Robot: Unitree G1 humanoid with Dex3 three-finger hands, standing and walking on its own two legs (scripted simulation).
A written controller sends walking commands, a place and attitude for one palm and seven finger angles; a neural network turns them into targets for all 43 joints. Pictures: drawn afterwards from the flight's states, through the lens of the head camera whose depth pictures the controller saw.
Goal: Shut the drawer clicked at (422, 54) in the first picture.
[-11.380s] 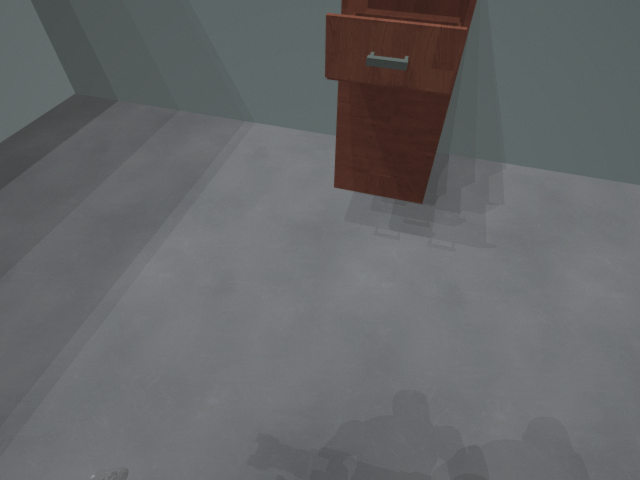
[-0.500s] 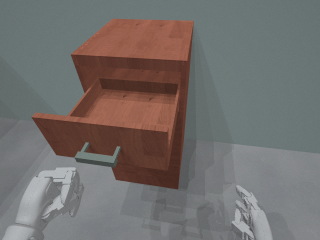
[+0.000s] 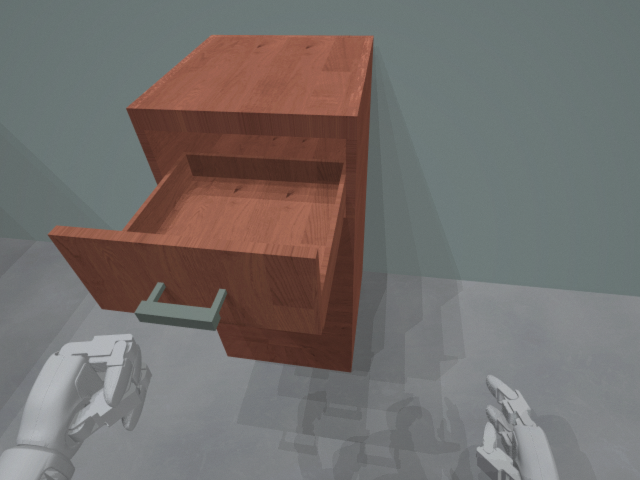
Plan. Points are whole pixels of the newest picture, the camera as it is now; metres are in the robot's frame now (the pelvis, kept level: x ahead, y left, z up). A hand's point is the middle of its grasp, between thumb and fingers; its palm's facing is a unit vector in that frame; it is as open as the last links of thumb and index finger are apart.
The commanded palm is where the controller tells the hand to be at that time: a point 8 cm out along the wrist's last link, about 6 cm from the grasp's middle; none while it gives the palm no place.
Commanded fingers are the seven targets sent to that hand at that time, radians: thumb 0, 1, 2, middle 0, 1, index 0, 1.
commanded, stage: bring the fist close to the handle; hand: left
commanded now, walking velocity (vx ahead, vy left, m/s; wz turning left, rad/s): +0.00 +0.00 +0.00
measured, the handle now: (184, 303) +0.34 +0.25 +0.03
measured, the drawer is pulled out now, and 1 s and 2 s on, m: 0.30 0.30 0.26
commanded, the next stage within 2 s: push the drawer shut in 1.26 s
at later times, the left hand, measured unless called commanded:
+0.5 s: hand (168, 379) +0.21 +0.20 +0.06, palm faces -0.01 -1.00 -0.06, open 3.2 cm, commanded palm +0.18 +0.26 +0.06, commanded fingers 0.00 0.90 0.90 -1.40 -1.60 -1.40 -1.60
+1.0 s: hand (199, 364) +0.25 +0.19 +0.02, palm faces -0.05 -1.00 -0.06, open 3.2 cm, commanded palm +0.22 +0.25 +0.03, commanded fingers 0.00 0.90 0.90 -1.40 -1.60 -1.40 -1.60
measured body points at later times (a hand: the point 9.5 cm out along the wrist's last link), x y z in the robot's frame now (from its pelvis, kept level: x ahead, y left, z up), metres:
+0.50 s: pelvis +0.00 +0.02 -0.01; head +0.01 +0.00 +0.44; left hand +0.20 +0.26 +0.07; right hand +0.17 -0.23 -0.08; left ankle +0.00 +0.12 -0.73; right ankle +0.01 -0.07 -0.73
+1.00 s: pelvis +0.00 +0.02 -0.03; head +0.05 +0.01 +0.42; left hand +0.25 +0.25 +0.03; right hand +0.16 -0.22 -0.12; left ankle +0.00 +0.12 -0.73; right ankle +0.01 -0.07 -0.73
